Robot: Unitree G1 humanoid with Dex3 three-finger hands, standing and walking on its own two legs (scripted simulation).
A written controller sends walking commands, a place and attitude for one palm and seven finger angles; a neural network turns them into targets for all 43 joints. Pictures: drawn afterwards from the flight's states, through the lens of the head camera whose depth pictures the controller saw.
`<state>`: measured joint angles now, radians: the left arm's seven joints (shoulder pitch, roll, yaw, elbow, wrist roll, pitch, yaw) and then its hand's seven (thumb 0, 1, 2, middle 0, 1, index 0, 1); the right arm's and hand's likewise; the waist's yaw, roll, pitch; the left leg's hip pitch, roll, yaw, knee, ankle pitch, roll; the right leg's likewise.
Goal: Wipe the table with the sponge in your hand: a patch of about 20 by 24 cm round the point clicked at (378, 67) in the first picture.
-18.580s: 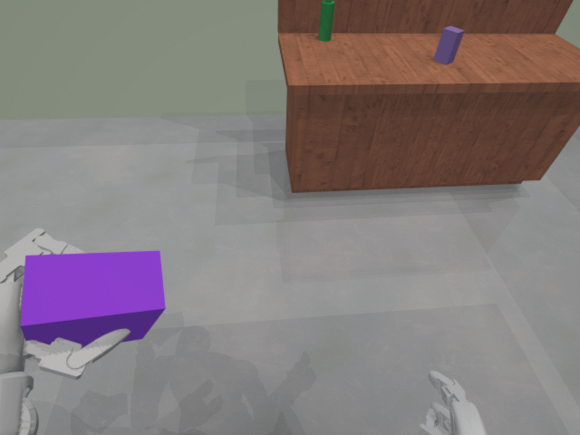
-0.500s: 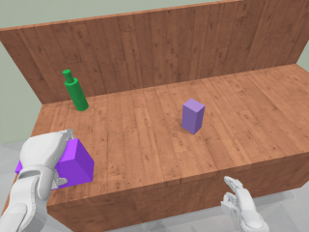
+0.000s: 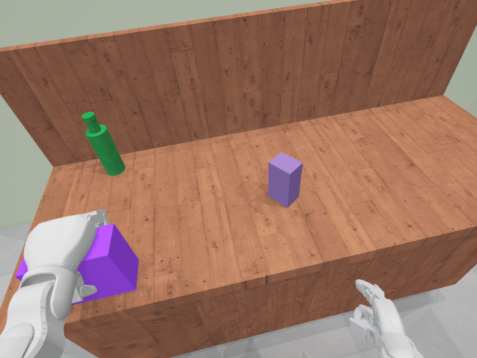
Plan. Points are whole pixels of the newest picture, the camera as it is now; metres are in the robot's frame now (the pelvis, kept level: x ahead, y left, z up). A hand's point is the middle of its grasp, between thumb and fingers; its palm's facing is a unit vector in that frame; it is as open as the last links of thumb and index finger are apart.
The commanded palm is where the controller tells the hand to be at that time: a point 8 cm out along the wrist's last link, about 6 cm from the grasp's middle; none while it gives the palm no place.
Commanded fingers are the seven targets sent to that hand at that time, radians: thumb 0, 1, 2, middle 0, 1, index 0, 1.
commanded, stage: move the sponge above the wiping area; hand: left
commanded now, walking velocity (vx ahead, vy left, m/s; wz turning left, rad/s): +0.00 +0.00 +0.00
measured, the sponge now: (90, 272) +0.20 +0.30 +0.04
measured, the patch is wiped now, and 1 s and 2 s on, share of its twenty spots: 0.00 0.00 0.00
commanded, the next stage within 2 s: none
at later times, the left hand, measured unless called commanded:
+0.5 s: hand (93, 253) +0.23 +0.30 +0.06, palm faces -0.02 -0.06 -1.00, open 10.0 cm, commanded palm +0.21 +0.29 +0.12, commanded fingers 0.00 0.10 1.30 -1.20 -1.60 -1.20 -1.60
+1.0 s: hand (103, 250) +0.25 +0.31 +0.03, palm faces -0.06 -0.07 -1.00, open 10.0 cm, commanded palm +0.23 +0.29 +0.10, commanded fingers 0.00 0.10 1.30 -1.20 -1.60 -1.20 -1.60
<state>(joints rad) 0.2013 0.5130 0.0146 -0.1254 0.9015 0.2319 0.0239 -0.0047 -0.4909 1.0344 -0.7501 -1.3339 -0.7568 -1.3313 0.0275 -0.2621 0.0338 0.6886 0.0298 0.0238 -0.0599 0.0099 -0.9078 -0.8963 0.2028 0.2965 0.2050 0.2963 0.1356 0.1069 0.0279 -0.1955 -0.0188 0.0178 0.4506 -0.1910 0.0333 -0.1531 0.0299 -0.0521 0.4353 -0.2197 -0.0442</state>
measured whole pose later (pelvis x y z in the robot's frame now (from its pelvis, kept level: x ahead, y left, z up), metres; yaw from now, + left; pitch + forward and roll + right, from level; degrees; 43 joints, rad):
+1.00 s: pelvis +0.02 +0.01 +0.00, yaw +0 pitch +0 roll -1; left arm 0.08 0.44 -0.04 0.11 0.96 0.23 0.12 0.00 -0.49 1.04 -0.75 -1.33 -0.76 -1.33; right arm 0.05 -0.25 0.01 0.69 0.04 0.03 -0.06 0.01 -0.91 -0.90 0.20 0.30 0.21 0.30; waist 0.12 0.09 -0.01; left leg -0.28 -0.03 0.01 0.50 -0.23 0.04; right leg -0.23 0.02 -0.06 0.47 -0.25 -0.04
